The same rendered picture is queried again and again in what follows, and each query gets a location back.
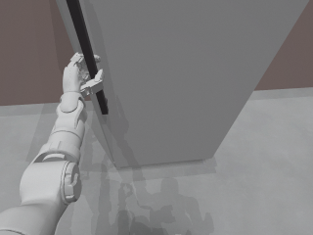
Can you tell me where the handle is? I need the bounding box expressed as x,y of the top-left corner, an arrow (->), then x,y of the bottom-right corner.
66,0 -> 109,115

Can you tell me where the left robot forearm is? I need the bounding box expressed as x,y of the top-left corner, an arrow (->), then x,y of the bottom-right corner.
19,92 -> 88,201

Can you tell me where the fridge door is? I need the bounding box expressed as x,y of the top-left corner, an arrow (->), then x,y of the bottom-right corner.
59,0 -> 309,167

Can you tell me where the left robot upper arm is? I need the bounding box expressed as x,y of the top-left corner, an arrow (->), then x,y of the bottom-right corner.
0,161 -> 82,235

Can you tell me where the robot left hand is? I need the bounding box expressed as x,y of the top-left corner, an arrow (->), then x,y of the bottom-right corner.
63,52 -> 105,100

